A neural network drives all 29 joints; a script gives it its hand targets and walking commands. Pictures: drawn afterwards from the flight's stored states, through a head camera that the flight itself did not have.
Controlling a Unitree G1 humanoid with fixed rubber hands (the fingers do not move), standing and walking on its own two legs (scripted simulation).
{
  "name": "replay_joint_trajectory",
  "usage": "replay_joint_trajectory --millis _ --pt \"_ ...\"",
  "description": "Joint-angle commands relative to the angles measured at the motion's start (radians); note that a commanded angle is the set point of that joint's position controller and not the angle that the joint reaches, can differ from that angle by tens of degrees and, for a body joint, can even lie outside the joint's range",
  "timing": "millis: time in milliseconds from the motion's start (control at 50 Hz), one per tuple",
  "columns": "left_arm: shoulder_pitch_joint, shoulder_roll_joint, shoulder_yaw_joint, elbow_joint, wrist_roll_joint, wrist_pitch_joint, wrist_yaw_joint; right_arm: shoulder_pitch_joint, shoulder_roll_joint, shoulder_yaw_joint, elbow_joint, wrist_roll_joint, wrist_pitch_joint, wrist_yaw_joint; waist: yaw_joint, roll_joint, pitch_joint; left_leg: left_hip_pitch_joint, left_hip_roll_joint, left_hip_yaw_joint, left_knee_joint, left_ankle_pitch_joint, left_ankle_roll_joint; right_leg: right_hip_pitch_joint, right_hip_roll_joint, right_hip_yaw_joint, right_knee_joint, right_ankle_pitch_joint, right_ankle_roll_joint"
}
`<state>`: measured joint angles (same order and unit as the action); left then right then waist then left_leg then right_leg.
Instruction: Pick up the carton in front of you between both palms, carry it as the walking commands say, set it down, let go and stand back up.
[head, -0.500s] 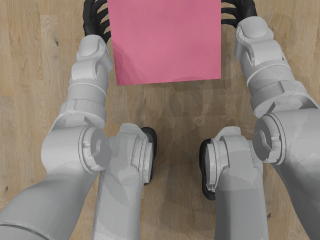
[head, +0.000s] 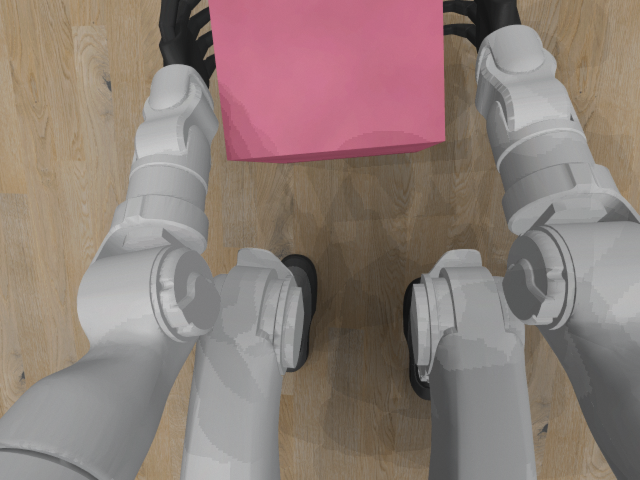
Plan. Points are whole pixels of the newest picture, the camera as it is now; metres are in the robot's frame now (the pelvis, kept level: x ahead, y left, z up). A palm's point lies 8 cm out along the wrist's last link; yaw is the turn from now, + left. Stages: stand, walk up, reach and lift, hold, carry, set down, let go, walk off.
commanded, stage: set down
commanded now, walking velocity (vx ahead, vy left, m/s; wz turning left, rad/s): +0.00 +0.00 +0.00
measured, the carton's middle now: (336, 72) +0.52 +0.02 -0.25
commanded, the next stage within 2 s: let go in 1.40 s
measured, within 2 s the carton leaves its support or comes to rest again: neither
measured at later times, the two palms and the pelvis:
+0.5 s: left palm (174, 103) +0.48 +0.18 -0.15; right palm (566, 25) +0.52 -0.19 -0.14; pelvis -0.02 +0.00 +0.00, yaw -1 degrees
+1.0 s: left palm (43, 72) +0.47 +0.19 +0.02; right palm out of the picture +0.52 -0.20 +0.01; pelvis +0.01 +0.00 +0.13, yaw -2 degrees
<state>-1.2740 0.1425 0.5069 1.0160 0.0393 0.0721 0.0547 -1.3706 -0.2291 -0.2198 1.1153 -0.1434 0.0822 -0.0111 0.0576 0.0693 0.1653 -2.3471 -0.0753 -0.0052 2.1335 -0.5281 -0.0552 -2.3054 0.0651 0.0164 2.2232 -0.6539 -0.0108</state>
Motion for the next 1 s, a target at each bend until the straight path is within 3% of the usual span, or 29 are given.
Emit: replay_joint_trajectory --millis 0,40,100,140,240,340,420,500,600,720,980 --pt "-0.173 -0.643 -0.248 0.105 -0.006 0.027 -0.15 -0.178 0.487 0.172 0.024 0.013 -0.009 0.126 -0.079 -0.135 -0.742 0.402 -0.051 0.053 -0.077 0.277 -0.005 0.402 0.014 0.015 -0.248 0.374 -0.021" --pt "-0.111 -0.489 -0.211 0.125 -0.017 0.005 -0.115 -0.137 0.334 0.148 0.032 0.023 -0.027 0.09 -0.072 -0.14 -0.756 0.432 -0.036 0.06 -0.076 0.284 -0.017 0.433 0.001 0.012 -0.243 0.385 -0.007" --pt "0.091 0.043 -0.168 0.122 -0.088 -0.063 0.017 0.0 -0.199 0.063 -0.001 0.065 -0.081 -0.044 -0.056 -0.145 -0.795 0.498 -0.001 0.065 -0.088 0.277 -0.03 0.481 -0.021 0.004 -0.249 0.365 0.01" --pt "0.032 0.108 -0.209 0.083 -0.173 -0.109 0.061 -0.071 -0.237 0.091 -0.043 0.136 -0.104 -0.077 -0.041 -0.162 -0.833 0.487 0.011 0.053 -0.081 0.315 -0.019 0.478 -0.03 0.024 -0.238 0.386 0.011" --pt "-0.124 0.132 -0.323 -0.043 -0.309 -0.139 0.067 -0.24 -0.241 0.249 -0.184 0.321 -0.126 -0.053 -0.013 -0.198 -0.942 0.504 0.038 0.035 -0.06 0.391 0.0 0.571 -0.05 0.055 -0.212 0.446 0.005" --pt "-0.134 0.203 -0.333 -0.09 -0.331 -0.119 0.079 -0.229 -0.285 0.272 -0.162 0.377 -0.089 -0.036 0.02 -0.184 -1.009 0.561 0.052 0.053 -0.08 0.295 0.001 0.644 -0.055 0.047 -0.224 0.334 0.009" --pt "-0.065 0.217 -0.321 -0.122 -0.309 -0.093 0.105 -0.184 -0.304 0.25 -0.141 0.366 -0.057 -0.039 0.028 -0.181 -1.107 0.656 0.046 0.07 -0.121 0.246 0.001 0.697 -0.051 0.024 -0.259 0.27 0.01" --pt "-0.01 0.213 -0.291 -0.28 -0.254 -0.055 0.132 -0.154 -0.312 0.199 -0.238 0.331 -0.025 -0.045 0.033 -0.173 -1.277 0.779 0.023 0.094 -0.189 0.248 0.003 0.771 -0.031 -0.006 -0.321 0.264 0.005" --pt "0.053 0.137 -0.253 -0.332 -0.183 -0.01 0.129 -0.082 -0.297 0.11 -0.236 0.265 0.004 -0.026 0.015 -0.144 -1.128 0.744 0.012 0.093 -0.283 0.218 0.003 0.655 -0.019 -0.025 -0.405 0.23 0.004" --pt "0.112 0.076 -0.255 -0.352 -0.159 -0.005 0.109 -0.011 -0.276 0.074 -0.214 0.233 -0.01 0.012 0.006 -0.114 -1.091 0.786 0.008 0.074 -0.377 0.271 -0.006 0.606 -0.008 -0.036 -0.488 0.27 0.001" --pt "0.23 0.063 -0.228 -0.494 -0.122 0.028 0.099 0.059 -0.281 0.044 -0.358 0.202 0.021 0.053 0.019 -0.178 -1.286 0.954 -0.006 0.084 -0.599 0.375 -0.007 0.895 0.012 -0.046 -0.701 0.412 0.022"
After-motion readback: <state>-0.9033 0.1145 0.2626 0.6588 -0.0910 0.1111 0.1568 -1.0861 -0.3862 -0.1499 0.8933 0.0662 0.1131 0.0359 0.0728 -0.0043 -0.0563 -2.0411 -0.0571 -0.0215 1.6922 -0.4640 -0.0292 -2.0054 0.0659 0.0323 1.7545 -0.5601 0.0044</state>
